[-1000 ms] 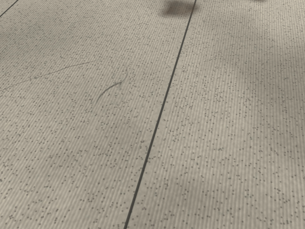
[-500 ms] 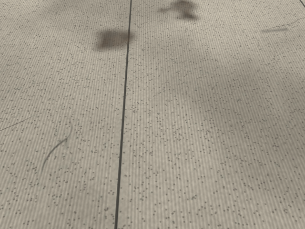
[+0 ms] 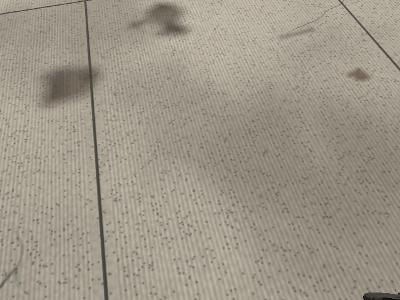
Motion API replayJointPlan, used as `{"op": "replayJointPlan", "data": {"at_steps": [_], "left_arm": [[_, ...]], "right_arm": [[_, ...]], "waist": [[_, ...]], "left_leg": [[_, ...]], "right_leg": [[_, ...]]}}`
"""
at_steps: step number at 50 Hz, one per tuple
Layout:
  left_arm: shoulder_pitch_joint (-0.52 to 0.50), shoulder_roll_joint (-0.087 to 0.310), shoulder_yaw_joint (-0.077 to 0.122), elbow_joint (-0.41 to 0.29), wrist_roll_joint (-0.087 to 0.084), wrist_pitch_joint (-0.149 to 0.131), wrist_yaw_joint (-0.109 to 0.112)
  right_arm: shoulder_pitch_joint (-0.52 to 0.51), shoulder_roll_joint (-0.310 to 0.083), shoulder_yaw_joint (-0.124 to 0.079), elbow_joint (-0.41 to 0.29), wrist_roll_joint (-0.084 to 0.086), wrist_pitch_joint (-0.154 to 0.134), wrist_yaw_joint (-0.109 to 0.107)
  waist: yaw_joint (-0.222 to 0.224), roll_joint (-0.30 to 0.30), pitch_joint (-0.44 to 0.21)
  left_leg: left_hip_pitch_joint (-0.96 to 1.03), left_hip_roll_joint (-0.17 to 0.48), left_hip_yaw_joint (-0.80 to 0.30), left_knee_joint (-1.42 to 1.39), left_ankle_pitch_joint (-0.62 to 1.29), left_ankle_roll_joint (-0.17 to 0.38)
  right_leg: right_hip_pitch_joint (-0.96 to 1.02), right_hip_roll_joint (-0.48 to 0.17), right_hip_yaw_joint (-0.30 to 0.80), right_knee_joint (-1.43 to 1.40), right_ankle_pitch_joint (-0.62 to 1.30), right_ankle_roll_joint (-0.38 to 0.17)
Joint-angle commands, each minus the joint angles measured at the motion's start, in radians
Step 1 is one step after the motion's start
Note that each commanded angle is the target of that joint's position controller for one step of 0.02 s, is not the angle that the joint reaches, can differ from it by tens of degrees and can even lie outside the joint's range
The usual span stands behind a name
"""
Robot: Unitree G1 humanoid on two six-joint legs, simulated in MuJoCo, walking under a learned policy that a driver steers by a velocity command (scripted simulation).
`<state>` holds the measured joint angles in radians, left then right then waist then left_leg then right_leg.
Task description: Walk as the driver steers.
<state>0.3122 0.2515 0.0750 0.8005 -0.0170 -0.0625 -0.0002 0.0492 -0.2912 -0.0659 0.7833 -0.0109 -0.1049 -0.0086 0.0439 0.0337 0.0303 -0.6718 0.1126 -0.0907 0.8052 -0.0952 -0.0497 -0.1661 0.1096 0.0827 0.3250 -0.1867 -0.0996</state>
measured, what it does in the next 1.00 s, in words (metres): walks ahead: left foot, then right foot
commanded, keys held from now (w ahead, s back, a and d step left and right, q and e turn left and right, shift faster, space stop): w+e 0.02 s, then w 0.68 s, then w+q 0.30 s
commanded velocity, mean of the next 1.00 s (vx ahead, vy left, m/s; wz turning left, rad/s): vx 0.50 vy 0.00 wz -0.07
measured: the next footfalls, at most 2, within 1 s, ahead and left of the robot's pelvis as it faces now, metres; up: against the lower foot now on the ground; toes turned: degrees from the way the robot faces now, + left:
left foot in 0.20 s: +0.31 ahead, +0.15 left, +0.00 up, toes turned -6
right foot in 0.72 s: +0.57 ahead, -0.13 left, +0.00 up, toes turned -8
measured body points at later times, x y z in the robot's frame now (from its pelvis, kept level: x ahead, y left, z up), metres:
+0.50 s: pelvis +0.28 +0.06 +0.00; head +0.31 +0.06 +0.45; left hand +0.48 +0.29 -0.10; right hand +0.27 -0.22 -0.12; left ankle +0.27 +0.15 -0.75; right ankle +0.38 -0.13 -0.68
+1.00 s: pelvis +0.55 -0.04 +0.00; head +0.57 -0.04 +0.45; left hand +0.61 +0.24 -0.12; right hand +0.66 -0.32 -0.12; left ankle +0.64 +0.14 -0.67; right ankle +0.53 -0.12 -0.75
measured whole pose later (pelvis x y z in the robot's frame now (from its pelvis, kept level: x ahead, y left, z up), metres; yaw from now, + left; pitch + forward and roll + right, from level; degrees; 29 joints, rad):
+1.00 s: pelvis +0.55 -0.04 +0.00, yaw +0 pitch +1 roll -2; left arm 0.31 0.25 0.07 0.83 0.02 -0.11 -0.01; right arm 0.21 -0.31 -0.07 0.82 0.03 -0.04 0.00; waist 0.03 0.06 0.01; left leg -0.68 0.10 -0.09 1.04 -0.16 0.00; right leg -0.11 0.04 -0.15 0.27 -0.18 -0.06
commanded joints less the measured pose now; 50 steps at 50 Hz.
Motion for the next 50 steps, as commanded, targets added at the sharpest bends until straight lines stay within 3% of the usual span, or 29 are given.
{"op": "replayJointPlan", "data": {"at_steps": [1,4,7,9,10,11,12,13,14,15,16,18,20,22,26,29,32,34,35,36,37,38,39,40,41,42,44,47,50], "left_arm": [[0.005,0.178,0.045,-0.066,-0.005,-0.007,0.015],[0.051,0.160,0.039,-0.044,-0.007,-0.006,0.015],[0.067,0.158,0.038,-0.032,0.001,0.001,0.021],[0.045,0.153,0.034,-0.040,0.005,0.007,0.020],[0.033,0.121,0.019,-0.054,0.012,0.006,0.016],[0.136,0.068,0.001,-0.066,0.010,-0.002,0.015],[0.217,0.057,-0.010,-0.054,-0.012,-0.015,0.013],[0.127,0.148,0.008,-0.056,-0.025,-0.017,0.012],[0.018,0.169,0.012,-0.081,-0.019,-0.018,0.011],[-0.041,0.159,0.011,-0.098,-0.002,-0.020,0.011],[-0.051,0.145,0.014,-0.102,0.008,-0.020,0.009],[-0.017,0.108,0.010,-0.094,0.005,-0.014,0.007],[-0.036,0.085,0.003,-0.105,0.010,-0.011,0.009],[-0.099,0.075,-0.004,-0.127,0.015,-0.013,0.010],[-0.220,0.048,-0.016,-0.153,0.010,-0.022,-0.002],[-0.309,0.049,-0.019,-0.181,0.000,-0.028,-0.016],[-0.362,0.065,-0.017,-0.210,-0.004,-0.036,-0.033],[-0.319,0.093,-0.006,-0.206,-0.002,-0.040,-0.039],[-0.234,0.117,0.008,-0.184,0.002,-0.042,-0.037],[-0.087,0.166,0.032,-0.141,0.009,-0.041,-0.028],[0.107,0.245,0.054,-0.112,0.025,-0.038,-0.014],[0.126,0.292,0.059,-0.099,0.030,-0.031,-0.017],[0.130,0.196,0.037,-0.102,0.020,-0.028,-0.016],[0.068,0.161,0.023,-0.103,0.015,-0.029,-0.013],[0.002,0.140,0.015,-0.105,0.018,-0.031,-0.014],[-0.049,0.115,0.009,-0.105,0.023,-0.036,-0.018],[-0.096,0.092,0.006,-0.094,0.030,-0.052,-0.022],[-0.099,0.113,0.017,-0.062,0.034,-0.067,-0.015],[-0.079,0.129,0.022,-0.036,0.036,-0.063,-0.002]], "right_arm": [[-0.088,-0.035,0.000,-0.078,0.007,-0.012,0.008],[-0.123,-0.055,-0.001,-0.096,0.017,-0.024,0.024],[-0.104,-0.089,-0.010,-0.101,0.015,-0.039,0.038],[0.018,-0.121,-0.027,-0.070,0.009,-0.047,0.035],[0.150,-0.159,-0.041,-0.047,-0.005,-0.051,0.030],[0.300,-0.238,-0.062,-0.026,-0.018,-0.048,0.027],[0.372,-0.227,-0.066,0.020,0.003,-0.036,0.042],[0.337,-0.144,-0.043,0.010,0.028,-0.032,0.043],[0.263,-0.107,-0.030,-0.006,0.026,-0.023,0.039],[0.206,-0.091,-0.020,-0.015,0.014,-0.014,0.038],[0.178,-0.072,-0.012,-0.017,0.004,-0.013,0.038],[0.176,-0.062,-0.007,-0.009,0.002,-0.017,0.037],[0.199,-0.090,-0.013,0.007,0.010,-0.022,0.033],[0.221,-0.116,-0.020,0.020,0.015,-0.018,0.025],[0.275,-0.131,-0.020,0.044,0.027,-0.001,0.016],[0.336,-0.140,-0.019,0.071,0.033,0.011,0.015],[0.360,-0.150,-0.022,0.090,0.035,0.028,0.012],[0.344,-0.169,-0.027,0.093,0.036,0.038,0.006],[0.321,-0.176,-0.028,0.089,0.038,0.043,0.004],[0.322,-0.153,-0.019,0.084,0.035,0.044,0.003],[0.314,-0.098,0.005,0.051,0.009,0.039,0.003],[0.443,0.011,0.036,0.043,0.021,0.018,0.009],[0.386,-0.106,0.009,0.059,0.046,0.005,0.014],[0.299,-0.142,-0.004,0.031,0.061,0.000,0.016],[0.255,-0.130,-0.005,0.026,0.054,0.002,0.013],[0.238,-0.120,-0.010,0.023,0.041,0.011,0.010],[0.282,-0.082,-0.010,0.036,0.044,0.041,0.009],[0.255,-0.053,-0.011,0.019,0.040,0.065,0.006],[0.193,-0.045,-0.011,-0.006,0.035,0.063,0.013]], "waist": [[0.012,-0.111,-0.026],[0.035,-0.131,-0.028],[0.016,-0.153,-0.023],[-0.052,-0.163,-0.069],[-0.113,-0.130,-0.184],[-0.115,0.058,-0.347],[-0.105,0.287,-0.397],[-0.129,0.157,-0.255],[-0.128,0.064,-0.134],[-0.103,0.016,-0.062],[-0.076,0.022,-0.031],[-0.048,0.063,-0.043],[-0.046,0.060,-0.040],[-0.060,0.037,-0.031],[-0.102,0.036,-0.013],[-0.136,0.037,0.012],[-0.133,0.047,0.029],[-0.092,0.063,0.002],[-0.036,0.064,-0.050],[0.030,0.042,-0.148],[0.101,-0.078,-0.309],[0.029,-0.332,-0.417],[0.075,-0.221,-0.367],[0.066,-0.176,-0.220],[0.033,-0.113,-0.151],[0.003,-0.108,-0.096],[-0.046,-0.132,-0.065],[-0.064,-0.101,-0.023],[-0.052,-0.087,-0.002]], "left_leg": [[0.121,-0.078,0.060,-0.203,0.179,-0.008],[0.142,-0.083,0.046,-0.281,0.216,0.013],[0.153,-0.082,0.041,-0.321,0.108,0.058],[0.311,-0.112,0.083,-0.370,0.061,0.106],[0.530,-0.037,0.020,-0.331,0.096,0.159],[0.907,0.166,-0.296,-0.321,0.044,0.290],[1.044,0.286,-0.664,-0.476,-0.200,0.376],[0.960,0.265,-0.630,-0.510,-0.397,0.333],[0.816,0.227,-0.485,-0.528,-0.376,0.292],[0.678,0.185,-0.381,-0.556,-0.273,0.279],[0.596,0.150,-0.312,-0.582,-0.181,0.272],[0.532,0.107,-0.222,-0.620,-0.063,0.270],[0.522,0.106,-0.161,-0.646,0.048,0.288],[0.537,0.105,-0.113,-0.664,0.123,0.291],[0.549,0.060,-0.007,-0.665,0.161,0.250],[0.594,0.082,-0.005,-0.647,0.142,0.245],[0.689,0.131,-0.027,-0.599,0.188,0.233],[0.727,0.144,-0.025,-0.529,0.329,0.213],[0.719,0.121,0.005,-0.430,0.484,0.195],[0.637,0.070,0.033,-0.254,0.526,0.168],[0.411,0.004,0.072,0.066,0.228,0.130],[0.039,-0.158,0.059,0.374,-0.468,0.081],[-0.065,-0.110,-0.049,0.485,-0.487,0.086],[-0.111,-0.068,-0.033,0.489,-0.394,0.091],[-0.074,-0.026,-0.013,0.447,-0.307,0.086],[-0.042,-0.001,-0.011,0.399,-0.250,0.079],[0.049,0.025,-0.016,0.365,-0.185,0.069],[0.009,0.029,-0.031,0.313,-0.099,0.049],[-0.040,0.020,-0.033,0.171,0.053,0.041]], "right_leg": [[-0.082,-0.190,0.143,-0.090,0.192,-0.126],[-0.008,-0.234,0.187,-0.048,0.138,-0.114],[0.100,-0.290,0.249,0.024,0.187,-0.098],[0.122,-0.256,0.234,0.147,0.387,-0.070],[0.053,-0.202,0.190,0.338,0.396,-0.041],[-0.240,-0.080,0.096,0.681,0.135,0.028],[-0.488,-0.010,0.084,0.898,-0.400,0.063],[-0.602,-0.068,0.124,0.990,-0.362,0.057],[-0.622,-0.114,0.083,0.982,-0.270,0.052],[-0.593,-0.153,0.045,0.927,-0.199,0.052],[-0.554,-0.188,0.035,0.865,-0.150,0.053],[-0.482,-0.216,0.013,0.795,-0.112,0.060],[-0.499,-0.228,-0.009,0.723,-0.072,0.077],[-0.529,-0.236,-0.021,0.608,0.017,0.095],[-0.474,-0.206,-0.059,0.361,0.219,0.102],[-0.453,-0.181,-0.077,0.264,0.255,0.099],[-0.466,-0.166,-0.076,0.204,0.175,0.069],[-0.381,-0.143,-0.090,0.168,0.109,0.040],[-0.248,-0.114,-0.117,0.135,0.116,0.017],[-0.007,-0.122,-0.106,0.133,0.150,-0.016],[0.315,-0.330,0.115,0.177,0.204,-0.086],[0.579,-0.542,0.551,0.072,0.026,-0.227],[0.528,-0.520,0.575,0.020,-0.101,-0.202],[0.399,-0.486,0.410,-0.003,-0.064,-0.158],[0.264,-0.440,0.299,-0.037,0.004,-0.131],[0.160,-0.407,0.222,-0.078,0.045,-0.118],[0.041,-0.373,0.112,-0.151,0.099,-0.106],[0.000,-0.370,-0.007,-0.197,0.203,-0.109],[0.037,-0.353,-0.109,-0.206,0.257,-0.093]]}}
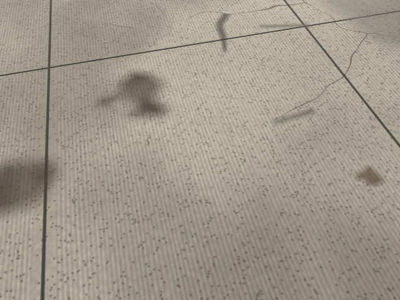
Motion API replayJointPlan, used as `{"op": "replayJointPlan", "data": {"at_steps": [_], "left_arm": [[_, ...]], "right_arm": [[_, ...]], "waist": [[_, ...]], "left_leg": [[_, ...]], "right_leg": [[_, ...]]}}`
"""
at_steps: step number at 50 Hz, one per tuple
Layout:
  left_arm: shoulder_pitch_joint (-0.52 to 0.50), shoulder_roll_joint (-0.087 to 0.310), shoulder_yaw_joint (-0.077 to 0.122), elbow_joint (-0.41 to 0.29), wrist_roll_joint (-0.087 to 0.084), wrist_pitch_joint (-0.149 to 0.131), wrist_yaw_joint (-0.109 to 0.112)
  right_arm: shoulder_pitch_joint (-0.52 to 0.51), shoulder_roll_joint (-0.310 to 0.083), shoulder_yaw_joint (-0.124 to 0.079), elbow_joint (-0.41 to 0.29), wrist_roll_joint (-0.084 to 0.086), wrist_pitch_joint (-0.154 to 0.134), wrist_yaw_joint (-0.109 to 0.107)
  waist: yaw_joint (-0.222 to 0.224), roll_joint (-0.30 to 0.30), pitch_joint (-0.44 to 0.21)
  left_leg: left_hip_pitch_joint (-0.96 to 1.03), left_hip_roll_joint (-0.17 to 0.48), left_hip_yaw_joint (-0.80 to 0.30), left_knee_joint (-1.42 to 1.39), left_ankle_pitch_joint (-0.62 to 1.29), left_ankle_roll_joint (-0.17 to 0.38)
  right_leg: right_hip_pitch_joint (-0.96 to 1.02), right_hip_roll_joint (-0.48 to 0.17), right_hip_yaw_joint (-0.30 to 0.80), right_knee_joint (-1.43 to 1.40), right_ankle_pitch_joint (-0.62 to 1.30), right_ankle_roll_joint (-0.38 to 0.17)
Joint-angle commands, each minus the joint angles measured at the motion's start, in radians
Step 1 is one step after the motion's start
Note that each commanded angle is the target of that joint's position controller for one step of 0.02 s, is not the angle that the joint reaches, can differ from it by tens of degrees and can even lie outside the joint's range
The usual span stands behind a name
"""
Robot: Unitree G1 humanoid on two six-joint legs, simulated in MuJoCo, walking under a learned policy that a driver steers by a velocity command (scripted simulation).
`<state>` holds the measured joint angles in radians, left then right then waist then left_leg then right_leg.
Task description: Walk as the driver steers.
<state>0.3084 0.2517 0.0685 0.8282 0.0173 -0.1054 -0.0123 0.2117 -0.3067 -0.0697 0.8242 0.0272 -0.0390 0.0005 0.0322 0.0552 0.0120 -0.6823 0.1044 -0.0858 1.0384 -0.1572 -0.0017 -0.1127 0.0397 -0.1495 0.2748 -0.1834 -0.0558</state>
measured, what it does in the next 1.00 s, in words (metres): walks ahead: left foot, then right foot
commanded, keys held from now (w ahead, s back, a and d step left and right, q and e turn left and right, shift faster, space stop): w+q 0.28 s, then w+e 0.56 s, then no key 0.16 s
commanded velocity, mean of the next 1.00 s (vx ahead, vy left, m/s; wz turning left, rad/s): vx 0.48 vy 0.00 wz -0.01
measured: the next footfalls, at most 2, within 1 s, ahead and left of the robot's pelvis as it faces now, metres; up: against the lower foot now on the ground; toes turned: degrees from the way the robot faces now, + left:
left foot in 0.28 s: +0.30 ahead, +0.16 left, +0.00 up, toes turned +13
right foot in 0.84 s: +0.64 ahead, -0.02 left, +0.00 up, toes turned -4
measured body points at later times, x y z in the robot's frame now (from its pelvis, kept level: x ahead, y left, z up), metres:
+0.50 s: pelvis +0.27 +0.09 +0.00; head +0.30 +0.10 +0.45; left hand +0.34 +0.38 -0.12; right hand +0.41 -0.16 -0.12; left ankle +0.26 +0.15 -0.75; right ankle +0.33 -0.08 -0.66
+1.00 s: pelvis +0.55 +0.05 -0.01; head +0.60 +0.05 +0.44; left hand +0.70 +0.32 -0.12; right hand +0.67 -0.23 -0.13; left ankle +0.50 +0.20 -0.65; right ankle +0.60 -0.01 -0.75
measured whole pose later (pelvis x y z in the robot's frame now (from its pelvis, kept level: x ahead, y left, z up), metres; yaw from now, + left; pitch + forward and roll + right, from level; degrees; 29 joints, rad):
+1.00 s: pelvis +0.55 +0.05 -0.01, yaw -3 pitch +2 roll +0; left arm 0.19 0.28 0.07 0.74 0.00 -0.06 -0.02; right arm 0.19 -0.29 -0.05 0.78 0.01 -0.09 -0.01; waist 0.01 0.02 0.06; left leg -0.50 0.05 -0.03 1.21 -0.43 -0.02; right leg -0.34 0.09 -0.02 0.46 -0.15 -0.10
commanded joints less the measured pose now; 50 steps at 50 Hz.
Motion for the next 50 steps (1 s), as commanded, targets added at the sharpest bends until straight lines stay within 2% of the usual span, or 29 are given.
{"op": "replayJointPlan", "data": {"at_steps": [1,6,9,11,12,13,14,15,16,17,18,19,20,21,23,25,31,36,39,40,41,42,43,44,45,46,47,48,50], "left_arm": [[-0.076,0.135,0.030,-0.059,0.001,-0.018,0.014],[0.001,0.173,0.042,-0.019,-0.016,0.005,0.026],[0.024,0.191,0.049,-0.001,-0.030,0.031,0.029],[0.001,0.219,0.056,-0.007,-0.035,0.045,0.036],[-0.010,0.233,0.059,-0.012,-0.037,0.054,0.040],[-0.029,0.239,0.059,-0.016,-0.040,0.061,0.044],[-0.029,0.224,0.050,-0.027,-0.035,0.057,0.048],[0.066,0.070,0.002,-0.067,0.004,0.034,0.033],[0.049,0.098,-0.007,-0.063,-0.028,-0.010,0.015],[-0.045,0.166,0.014,-0.075,-0.077,-0.027,0.004],[-0.083,0.157,0.008,-0.084,-0.078,-0.032,0.005],[-0.101,0.152,0.011,-0.071,-0.056,-0.028,0.013],[-0.083,0.161,0.020,-0.057,-0.046,-0.013,0.014],[-0.047,0.152,0.021,-0.042,-0.046,0.005,0.011],[-0.020,0.119,0.015,-0.028,-0.044,0.035,0.013],[-0.063,0.106,0.012,-0.039,-0.041,0.047,0.017],[-0.208,0.072,-0.001,-0.077,-0.038,0.032,-0.004],[-0.308,0.062,-0.011,-0.142,-0.038,0.029,-0.037],[-0.260,0.097,0.007,-0.163,-0.038,0.035,-0.053],[-0.186,0.125,0.022,-0.153,-0.037,0.040,-0.053],[-0.046,0.171,0.047,-0.123,-0.039,0.042,-0.046],[0.115,0.246,0.078,-0.094,-0.037,0.049,-0.028],[0.107,0.334,0.089,-0.098,-0.033,0.045,-0.017],[0.121,0.260,0.065,-0.120,-0.023,0.039,-0.015],[0.070,0.205,0.049,-0.122,-0.015,0.036,-0.012],[0.005,0.170,0.039,-0.132,-0.023,0.033,-0.012],[-0.052,0.143,0.030,-0.139,-0.027,0.036,-0.011],[-0.085,0.120,0.018,-0.148,-0.020,0.038,-0.006],[-0.115,0.137,0.020,-0.148,-0.010,0.034,-0.005]], "right_arm": [[0.004,-0.024,-0.005,-0.055,-0.004,-0.006,0.010],[-0.171,0.003,0.012,-0.131,-0.008,-0.011,0.041],[-0.220,-0.006,0.010,-0.178,-0.006,-0.010,0.059],[-0.184,-0.034,-0.005,-0.192,-0.004,-0.005,0.066],[-0.115,-0.060,-0.020,-0.184,-0.003,-0.002,0.065],[0.018,-0.103,-0.046,-0.155,0.000,-0.001,0.060],[0.185,-0.176,-0.082,-0.114,0.000,0.005,0.042],[0.204,-0.280,-0.099,-0.102,-0.001,0.005,0.023],[0.235,-0.230,-0.075,-0.129,-0.011,-0.009,0.026],[0.213,-0.158,-0.055,-0.115,-0.023,-0.017,0.030],[0.150,-0.127,-0.045,-0.118,-0.018,-0.025,0.029],[0.072,-0.089,-0.033,-0.123,-0.021,-0.029,0.029],[0.027,-0.050,-0.019,-0.130,-0.032,-0.035,0.028],[0.013,-0.047,-0.018,-0.129,-0.039,-0.041,0.029],[0.013,-0.068,-0.024,-0.110,-0.037,-0.061,0.029],[0.026,-0.084,-0.029,-0.090,-0.043,-0.070,0.021],[0.047,-0.092,-0.026,-0.057,-0.040,-0.070,-0.001],[0.112,-0.111,-0.035,-0.011,-0.025,-0.038,-0.011],[0.077,-0.149,-0.045,-0.021,-0.018,-0.012,-0.028],[0.065,-0.161,-0.048,-0.026,-0.018,-0.004,-0.035],[0.045,-0.164,-0.046,-0.031,-0.015,0.002,-0.041],[0.045,-0.146,-0.035,-0.047,-0.022,-0.005,-0.045],[0.154,0.009,0.012,-0.089,-0.053,-0.034,-0.024],[0.104,-0.059,0.008,-0.083,-0.022,-0.074,-0.003],[0.030,-0.106,-0.004,-0.099,0.013,-0.090,0.007],[0.001,-0.102,0.000,-0.104,0.005,-0.095,0.004],[-0.017,-0.105,-0.006,-0.098,-0.019,-0.089,-0.004],[-0.007,-0.114,-0.014,-0.099,-0.025,-0.074,-0.008],[0.046,-0.077,-0.009,-0.092,-0.025,-0.041,-0.014]], "waist": [[-0.032,-0.107,0.023],[0.039,-0.082,0.078],[0.042,-0.095,0.085],[0.001,-0.132,0.034],[-0.043,-0.152,-0.014],[-0.122,-0.144,-0.085],[-0.202,-0.093,-0.173],[-0.108,0.179,-0.242],[-0.136,0.128,-0.427],[-0.168,0.043,-0.311],[-0.136,0.005,-0.201],[-0.095,-0.041,-0.127],[-0.060,-0.022,-0.095],[-0.035,-0.004,-0.085],[-0.016,-0.012,-0.058],[-0.025,-0.020,-0.019],[-0.085,-0.007,0.032],[-0.119,-0.013,0.071],[-0.063,0.039,0.008],[-0.018,0.058,-0.042],[0.063,0.044,-0.113],[0.139,-0.040,-0.210],[0.021,-0.304,-0.291],[0.079,-0.222,-0.424],[0.090,-0.162,-0.306],[0.052,-0.072,-0.208],[0.019,-0.026,-0.137],[-0.015,-0.040,-0.111],[-0.057,-0.069,-0.095]], "left_leg": [[-0.020,0.025,-0.022,-0.126,0.166,-0.005],[-0.037,0.009,0.070,-0.337,0.219,0.023],[-0.053,-0.013,0.116,-0.389,0.106,0.056],[0.054,-0.072,0.175,-0.397,0.004,0.093],[0.155,-0.114,0.203,-0.394,-0.044,0.116],[0.341,-0.159,0.216,-0.446,-0.017,0.148],[0.639,-0.139,0.124,-0.494,0.037,0.193],[0.998,0.137,-0.377,-0.533,-0.002,0.345],[1.107,0.280,-0.756,-0.708,-0.082,0.451],[1.042,0.254,-0.584,-0.723,-0.017,0.384],[0.890,0.215,-0.421,-0.713,0.061,0.336],[0.736,0.175,-0.304,-0.724,0.152,0.296],[0.634,0.143,-0.223,-0.751,0.221,0.277],[0.572,0.132,-0.182,-0.786,0.231,0.269],[0.515,0.127,-0.104,-0.843,0.284,0.268],[0.513,0.116,-0.024,-0.878,0.315,0.251],[0.577,0.077,0.158,-0.923,0.274,0.168],[0.790,0.151,0.198,-0.850,0.416,0.158],[0.845,0.164,0.237,-0.686,0.840,0.126],[0.837,0.158,0.250,-0.570,0.974,0.112],[0.769,0.129,0.272,-0.381,0.977,0.086],[0.551,0.085,0.275,-0.093,0.713,0.047],[0.087,-0.143,0.210,0.281,-0.300,-0.026],[-0.024,-0.167,-0.007,0.425,-0.454,-0.020],[-0.072,-0.101,-0.028,0.405,-0.383,-0.006],[-0.051,-0.051,-0.010,0.317,-0.317,0.000],[-0.011,-0.022,0.014,0.241,-0.288,-0.008],[0.061,-0.006,0.016,0.205,-0.274,-0.013],[0.141,-0.004,0.032,0.115,-0.239,-0.035]], "right_leg": [[-0.012,-0.272,0.088,-0.158,0.258,-0.126],[0.103,-0.303,0.003,-0.142,0.284,-0.107],[0.212,-0.336,-0.023,-0.070,0.407,-0.090],[0.241,-0.338,-0.053,0.048,0.722,-0.066],[0.239,-0.331,-0.066,0.159,0.879,-0.053],[0.188,-0.304,-0.088,0.341,0.924,-0.028],[-0.003,-0.263,-0.095,0.603,0.735,0.016],[-0.463,-0.100,-0.061,0.967,-0.175,0.075],[-0.599,-0.012,0.185,1.144,-0.422,0.076],[-0.684,-0.075,0.231,1.155,-0.347,0.054],[-0.675,-0.127,0.218,1.082,-0.269,0.034],[-0.623,-0.171,0.210,1.001,-0.211,0.032],[-0.552,-0.195,0.219,0.954,-0.169,0.031],[-0.499,-0.204,0.224,0.934,-0.138,0.033],[-0.486,-0.208,0.222,0.882,-0.087,0.048],[-0.547,-0.201,0.238,0.807,0.006,0.064],[-0.549,-0.147,0.190,0.449,0.329,0.057],[-0.638,-0.119,0.141,0.333,0.225,0.017],[-0.521,-0.046,0.061,0.330,0.063,-0.034],[-0.417,-0.010,0.038,0.337,0.016,-0.058],[-0.216,0.026,0.037,0.282,0.056,-0.092],[0.090,-0.059,0.203,0.243,0.090,-0.151],[0.441,-0.334,0.748,0.195,0.117,-0.342],[0.528,-0.407,0.943,0.096,0.217,-0.396],[0.442,-0.377,0.740,0.107,0.412,-0.340],[0.294,-0.332,0.589,0.125,0.562,-0.293],[0.152,-0.299,0.503,0.107,0.623,-0.261],[0.042,-0.276,0.450,0.076,0.663,-0.251],[-0.079,-0.250,0.381,0.033,0.741,-0.247]]}}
